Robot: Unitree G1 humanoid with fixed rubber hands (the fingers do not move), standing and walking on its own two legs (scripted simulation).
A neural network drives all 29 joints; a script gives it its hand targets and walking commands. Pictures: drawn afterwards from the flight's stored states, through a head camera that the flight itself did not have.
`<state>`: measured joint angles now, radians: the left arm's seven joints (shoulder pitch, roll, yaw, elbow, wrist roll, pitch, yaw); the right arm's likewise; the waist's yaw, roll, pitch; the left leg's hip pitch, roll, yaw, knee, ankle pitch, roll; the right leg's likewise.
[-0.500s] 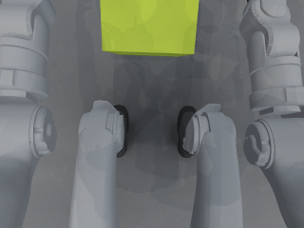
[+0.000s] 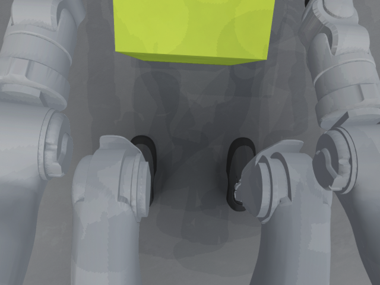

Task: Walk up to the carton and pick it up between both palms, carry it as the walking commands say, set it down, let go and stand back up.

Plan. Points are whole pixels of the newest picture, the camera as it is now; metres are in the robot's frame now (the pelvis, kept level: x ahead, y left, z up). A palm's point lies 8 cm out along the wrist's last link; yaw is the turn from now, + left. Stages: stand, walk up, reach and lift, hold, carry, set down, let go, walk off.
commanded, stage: reach and lift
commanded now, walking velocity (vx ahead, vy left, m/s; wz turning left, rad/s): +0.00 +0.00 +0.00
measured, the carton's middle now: out of the picture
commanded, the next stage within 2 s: none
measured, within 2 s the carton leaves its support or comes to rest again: leaves its support in 1.54 s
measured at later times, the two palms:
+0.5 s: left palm out of the picture +0.56 +0.19 -0.19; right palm out of the picture +0.56 -0.16 -0.19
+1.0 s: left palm out of the picture +0.56 +0.17 -0.19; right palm out of the picture +0.56 -0.13 -0.19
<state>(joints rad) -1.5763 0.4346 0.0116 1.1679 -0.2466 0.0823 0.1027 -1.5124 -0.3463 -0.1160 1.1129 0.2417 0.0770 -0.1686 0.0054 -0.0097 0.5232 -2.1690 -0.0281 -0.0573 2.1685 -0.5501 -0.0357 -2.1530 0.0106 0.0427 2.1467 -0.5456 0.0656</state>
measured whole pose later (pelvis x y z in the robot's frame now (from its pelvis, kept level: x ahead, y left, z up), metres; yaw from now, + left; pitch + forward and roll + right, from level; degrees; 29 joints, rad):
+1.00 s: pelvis +0.00 +0.00 -0.01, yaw +0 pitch +32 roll -1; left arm -1.57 0.37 0.00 1.19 -0.23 0.04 0.13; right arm -1.58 -0.26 -0.10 1.17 0.22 0.03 -0.20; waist 0.01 -0.02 0.52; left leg -2.18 -0.02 -0.05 2.19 -0.56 -0.05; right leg -2.18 0.03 0.05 2.17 -0.55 0.06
